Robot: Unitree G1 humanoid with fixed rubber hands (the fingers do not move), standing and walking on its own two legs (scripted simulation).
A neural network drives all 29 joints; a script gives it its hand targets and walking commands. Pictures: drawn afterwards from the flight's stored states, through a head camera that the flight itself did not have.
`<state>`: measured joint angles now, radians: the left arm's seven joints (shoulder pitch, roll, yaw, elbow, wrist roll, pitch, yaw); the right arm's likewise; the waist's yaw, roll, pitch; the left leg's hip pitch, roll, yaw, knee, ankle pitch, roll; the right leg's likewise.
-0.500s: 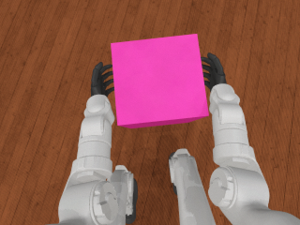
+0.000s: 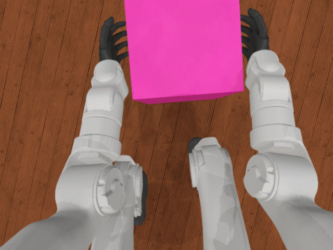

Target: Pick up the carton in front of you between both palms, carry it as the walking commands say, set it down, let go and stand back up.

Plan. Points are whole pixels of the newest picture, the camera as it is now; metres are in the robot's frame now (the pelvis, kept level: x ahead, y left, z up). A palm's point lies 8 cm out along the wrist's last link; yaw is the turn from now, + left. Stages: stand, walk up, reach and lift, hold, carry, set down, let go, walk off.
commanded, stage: set down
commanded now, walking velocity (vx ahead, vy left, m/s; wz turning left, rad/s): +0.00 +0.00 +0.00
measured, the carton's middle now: (181, 58) +0.51 -0.13 -0.21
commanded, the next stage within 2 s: none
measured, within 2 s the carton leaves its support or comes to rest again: rests again in 0.76 s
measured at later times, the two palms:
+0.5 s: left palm (125, 66) +0.53 +0.01 -0.24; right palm (240, 56) +0.49 -0.28 -0.24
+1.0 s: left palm (125, 70) +0.52 +0.02 -0.26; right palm (238, 62) +0.48 -0.28 -0.26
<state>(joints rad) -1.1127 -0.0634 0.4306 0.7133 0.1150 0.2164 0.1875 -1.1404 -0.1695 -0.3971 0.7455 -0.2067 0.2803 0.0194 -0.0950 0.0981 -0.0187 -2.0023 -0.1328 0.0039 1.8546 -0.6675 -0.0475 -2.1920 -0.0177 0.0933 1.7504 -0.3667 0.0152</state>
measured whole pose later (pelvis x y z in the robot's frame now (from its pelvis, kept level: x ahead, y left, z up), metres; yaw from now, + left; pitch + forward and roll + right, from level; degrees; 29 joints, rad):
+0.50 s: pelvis -0.01 +0.00 -0.08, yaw +1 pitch +40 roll +5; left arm -1.37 0.08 0.26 0.85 -0.03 0.21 0.25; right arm -1.39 -0.32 -0.32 0.89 -0.07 0.26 0.00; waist -0.14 0.08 0.29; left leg -2.14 -0.18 -0.02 2.14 -0.71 -0.08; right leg -2.33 -0.05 0.08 2.01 -0.38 0.00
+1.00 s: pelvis -0.03 +0.01 -0.09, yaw +1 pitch +38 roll +2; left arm -1.47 0.09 0.29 0.95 0.05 0.20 0.16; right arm -1.45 -0.40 -0.36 1.05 -0.07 0.21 0.07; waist -0.14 0.09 0.36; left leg -2.19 -0.22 -0.03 2.18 -0.66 -0.08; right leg -2.34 -0.08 0.07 2.03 -0.36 0.01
